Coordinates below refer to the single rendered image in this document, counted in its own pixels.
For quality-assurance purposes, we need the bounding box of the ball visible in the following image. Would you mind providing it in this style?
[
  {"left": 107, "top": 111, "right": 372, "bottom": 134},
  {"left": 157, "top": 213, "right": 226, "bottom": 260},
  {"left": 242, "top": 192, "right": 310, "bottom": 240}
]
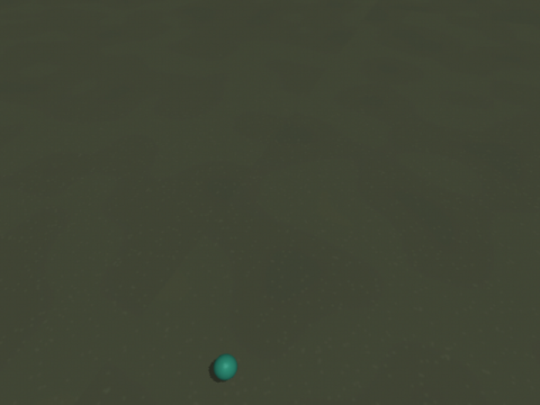
[{"left": 213, "top": 354, "right": 237, "bottom": 381}]

